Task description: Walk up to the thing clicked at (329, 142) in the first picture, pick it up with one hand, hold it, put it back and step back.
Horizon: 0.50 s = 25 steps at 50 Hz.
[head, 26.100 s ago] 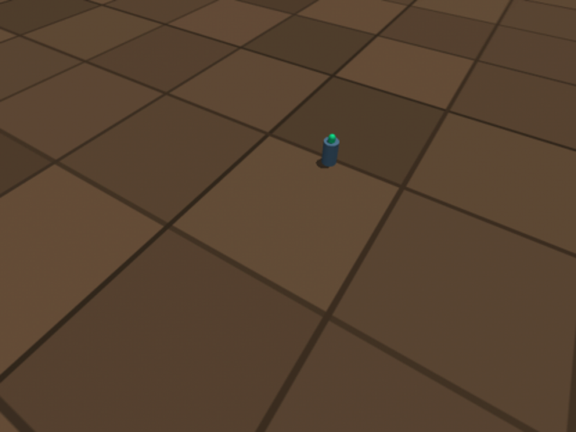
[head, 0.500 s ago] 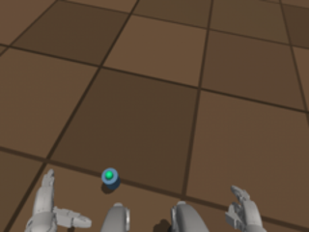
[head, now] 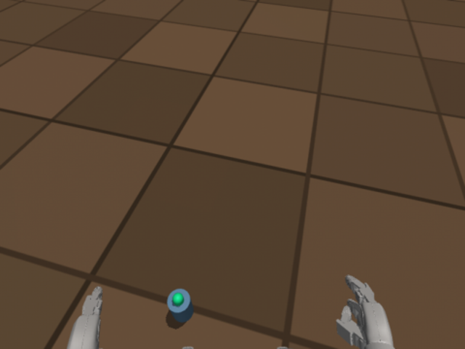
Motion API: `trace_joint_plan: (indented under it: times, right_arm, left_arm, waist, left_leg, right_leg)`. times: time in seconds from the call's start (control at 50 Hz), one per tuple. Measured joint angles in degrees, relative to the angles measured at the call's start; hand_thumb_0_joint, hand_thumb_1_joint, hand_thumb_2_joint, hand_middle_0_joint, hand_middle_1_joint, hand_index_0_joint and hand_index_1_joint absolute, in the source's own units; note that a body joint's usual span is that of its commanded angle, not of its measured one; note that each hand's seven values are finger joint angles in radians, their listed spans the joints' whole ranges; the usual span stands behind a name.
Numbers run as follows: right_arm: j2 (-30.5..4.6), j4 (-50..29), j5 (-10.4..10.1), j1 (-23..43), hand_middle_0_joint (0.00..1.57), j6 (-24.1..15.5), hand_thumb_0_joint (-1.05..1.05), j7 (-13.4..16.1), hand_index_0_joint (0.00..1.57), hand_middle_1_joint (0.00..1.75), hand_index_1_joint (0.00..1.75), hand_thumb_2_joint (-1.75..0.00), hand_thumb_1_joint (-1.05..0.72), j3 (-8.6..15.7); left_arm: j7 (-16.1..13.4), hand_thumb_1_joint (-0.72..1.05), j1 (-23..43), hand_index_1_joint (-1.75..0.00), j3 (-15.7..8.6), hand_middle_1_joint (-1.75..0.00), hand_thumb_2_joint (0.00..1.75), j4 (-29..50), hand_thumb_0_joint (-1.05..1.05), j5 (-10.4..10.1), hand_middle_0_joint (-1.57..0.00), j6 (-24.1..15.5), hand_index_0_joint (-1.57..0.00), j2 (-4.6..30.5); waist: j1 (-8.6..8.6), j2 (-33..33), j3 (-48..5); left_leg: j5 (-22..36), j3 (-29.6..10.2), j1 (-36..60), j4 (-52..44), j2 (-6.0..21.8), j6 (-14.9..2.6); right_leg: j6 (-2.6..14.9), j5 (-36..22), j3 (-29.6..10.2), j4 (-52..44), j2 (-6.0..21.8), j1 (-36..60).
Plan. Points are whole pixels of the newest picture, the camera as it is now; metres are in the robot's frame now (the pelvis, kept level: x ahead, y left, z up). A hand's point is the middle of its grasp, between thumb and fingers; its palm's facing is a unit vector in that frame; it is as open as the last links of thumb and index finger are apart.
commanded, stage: home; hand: left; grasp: from the side
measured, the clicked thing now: (180, 304) +0.38 +0.18 -0.63
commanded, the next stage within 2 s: stand in 1.46 s
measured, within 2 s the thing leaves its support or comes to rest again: neither
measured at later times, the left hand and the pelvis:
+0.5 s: hand (128, 347) +0.16 +0.17 -0.05, palm faces +0.09 -0.95 -0.30, open 17.5 cm; pelvis -0.01 -0.01 +0.00, yaw +0 degrees
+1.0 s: hand (126, 341) +0.16 +0.18 -0.05, palm faces +0.10 -0.95 -0.29, open 17.6 cm; pelvis +0.00 +0.00 +0.01, yaw +0 degrees
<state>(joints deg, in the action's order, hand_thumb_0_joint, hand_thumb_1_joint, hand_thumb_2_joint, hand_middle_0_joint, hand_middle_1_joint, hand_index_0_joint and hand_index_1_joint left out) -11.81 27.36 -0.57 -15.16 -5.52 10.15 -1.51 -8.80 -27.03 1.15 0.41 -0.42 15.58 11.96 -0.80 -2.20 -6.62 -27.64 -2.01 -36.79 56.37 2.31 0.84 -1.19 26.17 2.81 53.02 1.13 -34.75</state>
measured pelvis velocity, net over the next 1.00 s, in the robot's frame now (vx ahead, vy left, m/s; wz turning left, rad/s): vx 0.00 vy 0.00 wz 0.00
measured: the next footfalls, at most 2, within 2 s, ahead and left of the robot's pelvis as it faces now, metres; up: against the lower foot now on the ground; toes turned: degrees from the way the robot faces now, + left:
none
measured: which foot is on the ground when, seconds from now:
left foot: down 0.00-1.00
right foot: down 0.00-1.00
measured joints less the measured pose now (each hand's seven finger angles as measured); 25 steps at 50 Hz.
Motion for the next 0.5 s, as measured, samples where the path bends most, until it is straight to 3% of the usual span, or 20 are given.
trace_joint_plan:
  times: [0.5]
  right_arm:
    - [-0.2,2.5,0.1,-1.1,0.21,-1.5,0.01,-0.2,0.21,0.3,0.3,-0.9,-0.9,0.2]
  left_arm:
    - [0.7,-0.56,1.0,-0.05,-0.2,-0.05,0.04,-2.3,-0.01,0.1,-0.05,-1.4,-0.05,-0.4]
  waist:
    - [-0.46,-0.1,1.2]
  left_leg:
    - [1.9,0.2,1.4,-2.0,0.2,0.39]
  right_leg:
    - [0.49,-1.6,-0.2,-1.3,-0.3,0.9]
